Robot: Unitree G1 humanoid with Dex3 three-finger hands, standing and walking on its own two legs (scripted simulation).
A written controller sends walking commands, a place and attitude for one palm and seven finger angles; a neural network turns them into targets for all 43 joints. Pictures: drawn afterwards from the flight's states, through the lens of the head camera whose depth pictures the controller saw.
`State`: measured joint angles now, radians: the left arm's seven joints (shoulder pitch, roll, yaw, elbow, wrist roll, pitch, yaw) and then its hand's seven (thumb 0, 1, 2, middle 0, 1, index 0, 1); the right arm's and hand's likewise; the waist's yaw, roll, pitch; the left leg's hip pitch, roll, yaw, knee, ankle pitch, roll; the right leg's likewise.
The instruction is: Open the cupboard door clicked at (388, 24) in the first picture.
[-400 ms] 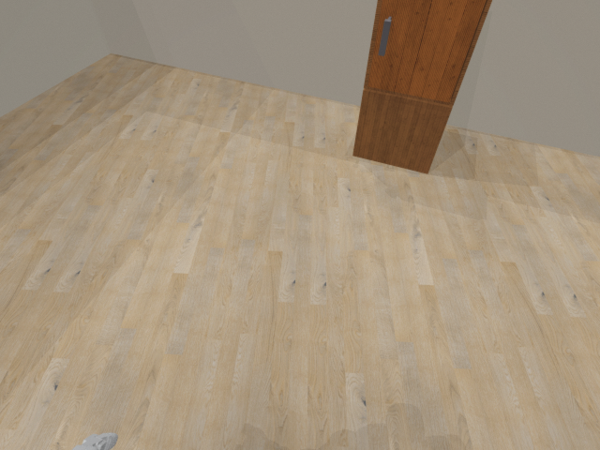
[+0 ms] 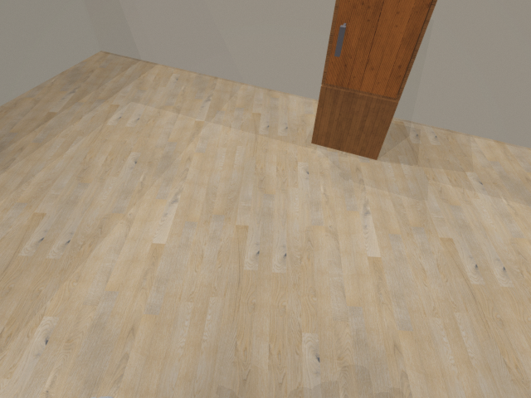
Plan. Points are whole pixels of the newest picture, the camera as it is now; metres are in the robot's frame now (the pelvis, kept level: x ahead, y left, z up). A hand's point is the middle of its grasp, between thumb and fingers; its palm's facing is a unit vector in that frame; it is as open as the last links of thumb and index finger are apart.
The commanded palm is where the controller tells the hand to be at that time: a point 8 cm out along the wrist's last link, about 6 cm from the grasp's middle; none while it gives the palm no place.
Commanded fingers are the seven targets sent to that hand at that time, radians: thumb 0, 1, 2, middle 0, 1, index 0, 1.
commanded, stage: stand and wait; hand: left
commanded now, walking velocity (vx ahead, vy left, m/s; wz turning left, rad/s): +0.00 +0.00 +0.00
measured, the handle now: (341, 39) +1.63 -0.27 -0.11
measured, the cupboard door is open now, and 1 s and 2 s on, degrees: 0 0 0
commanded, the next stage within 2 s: look at it before walking up in 0.42 s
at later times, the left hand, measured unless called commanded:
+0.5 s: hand out of the picture +0.06 +0.25 -0.15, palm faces -0.03 -0.94 -0.34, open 7.4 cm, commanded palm none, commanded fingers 0.00 0.90 0.90 -0.20 -0.30 -0.20 -0.30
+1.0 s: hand out of the picture +0.06 +0.24 -0.15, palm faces -0.02 -0.94 -0.33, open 7.4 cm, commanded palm none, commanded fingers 0.00 0.90 0.90 -0.20 -0.30 -0.20 -0.30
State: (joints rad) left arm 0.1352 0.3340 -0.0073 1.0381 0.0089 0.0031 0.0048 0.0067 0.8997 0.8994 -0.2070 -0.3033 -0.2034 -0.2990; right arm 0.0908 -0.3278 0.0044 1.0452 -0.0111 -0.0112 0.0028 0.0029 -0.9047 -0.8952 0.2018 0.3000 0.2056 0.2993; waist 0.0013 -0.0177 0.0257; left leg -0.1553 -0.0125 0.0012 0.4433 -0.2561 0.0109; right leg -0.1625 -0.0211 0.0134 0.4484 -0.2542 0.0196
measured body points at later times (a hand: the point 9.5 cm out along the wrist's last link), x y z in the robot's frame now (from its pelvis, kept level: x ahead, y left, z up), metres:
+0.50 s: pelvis -0.01 +0.00 +0.00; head -0.01 +0.00 +0.45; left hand +0.07 +0.30 -0.13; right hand +0.06 -0.30 -0.13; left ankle -0.01 +0.11 -0.74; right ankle -0.01 -0.13 -0.74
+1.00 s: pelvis -0.01 -0.01 +0.00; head -0.01 +0.00 +0.45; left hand +0.06 +0.29 -0.13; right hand +0.07 -0.30 -0.13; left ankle -0.01 +0.11 -0.74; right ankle -0.01 -0.13 -0.74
